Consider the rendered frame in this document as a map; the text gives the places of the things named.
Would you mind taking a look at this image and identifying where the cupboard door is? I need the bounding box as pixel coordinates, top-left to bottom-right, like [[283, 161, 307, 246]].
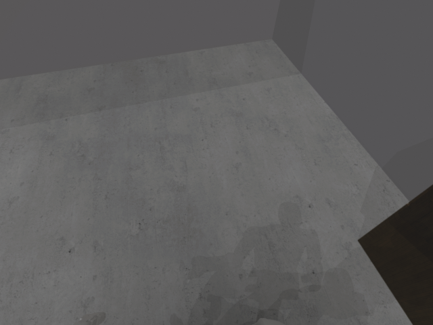
[[399, 188, 433, 248]]

